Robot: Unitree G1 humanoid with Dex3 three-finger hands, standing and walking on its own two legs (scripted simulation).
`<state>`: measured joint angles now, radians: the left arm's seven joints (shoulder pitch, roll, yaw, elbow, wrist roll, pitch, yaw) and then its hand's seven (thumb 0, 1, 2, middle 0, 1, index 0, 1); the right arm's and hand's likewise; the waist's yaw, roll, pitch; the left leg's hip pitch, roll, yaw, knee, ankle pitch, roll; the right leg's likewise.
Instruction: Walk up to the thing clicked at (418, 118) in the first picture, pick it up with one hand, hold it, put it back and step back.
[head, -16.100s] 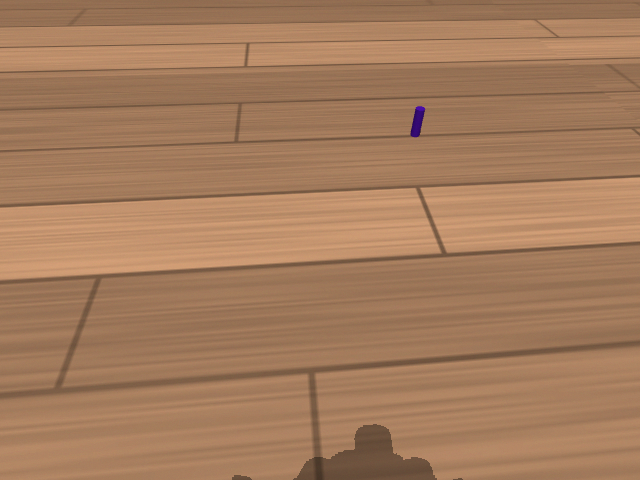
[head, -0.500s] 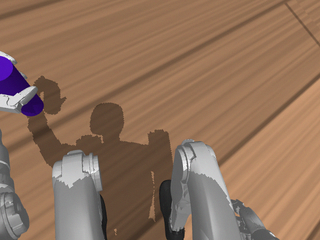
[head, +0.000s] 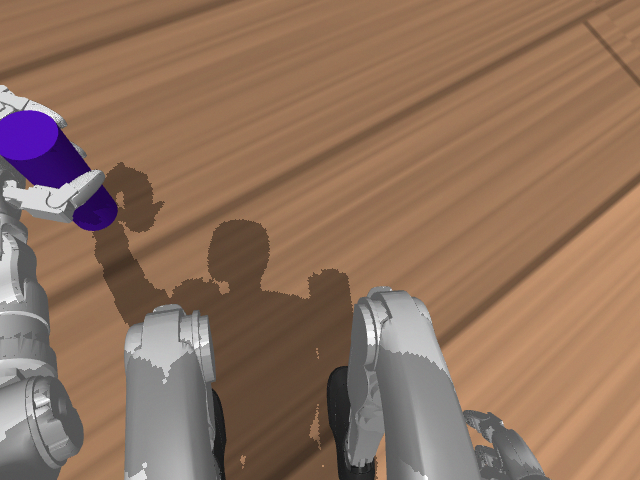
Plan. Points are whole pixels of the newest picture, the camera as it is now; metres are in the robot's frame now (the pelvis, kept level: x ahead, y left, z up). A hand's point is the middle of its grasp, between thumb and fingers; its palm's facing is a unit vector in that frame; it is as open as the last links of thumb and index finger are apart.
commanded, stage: settle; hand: left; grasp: from the side
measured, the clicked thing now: (66, 180) +0.46 +0.27 -0.04
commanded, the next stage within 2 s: lift in 0.28 s
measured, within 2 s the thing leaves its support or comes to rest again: neither
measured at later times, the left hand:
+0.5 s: hand (49, 147) +0.48 +0.27 +0.00, palm faces +0.20 -0.98 -0.03, open 8.7 cm
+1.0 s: hand out of the picture +0.44 +0.26 +0.10, palm faces +0.17 -0.98 -0.03, open 8.7 cm
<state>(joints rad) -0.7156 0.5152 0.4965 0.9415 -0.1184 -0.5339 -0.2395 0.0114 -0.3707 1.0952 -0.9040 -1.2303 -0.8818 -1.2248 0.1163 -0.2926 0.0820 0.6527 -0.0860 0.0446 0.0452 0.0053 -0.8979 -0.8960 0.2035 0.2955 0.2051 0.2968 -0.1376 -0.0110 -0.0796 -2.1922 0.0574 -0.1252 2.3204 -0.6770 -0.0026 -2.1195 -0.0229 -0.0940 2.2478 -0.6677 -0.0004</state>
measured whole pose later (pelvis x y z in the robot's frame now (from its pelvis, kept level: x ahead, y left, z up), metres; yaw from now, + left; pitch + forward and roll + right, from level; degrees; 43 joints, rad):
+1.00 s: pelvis +0.01 +0.00 +0.09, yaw +3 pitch +32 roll -5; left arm -0.54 0.39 0.41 0.67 -0.17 -0.41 -0.23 0.01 -0.38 1.11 -0.91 -1.23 -0.89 -1.22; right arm 0.15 -0.26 0.01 0.63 -0.01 0.01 0.00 0.01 -0.92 -0.90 0.20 0.30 0.21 0.30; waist -0.08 0.02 -0.17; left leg -1.94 0.06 -0.07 2.04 -0.66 0.00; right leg -1.89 -0.03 -0.06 1.99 -0.66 0.00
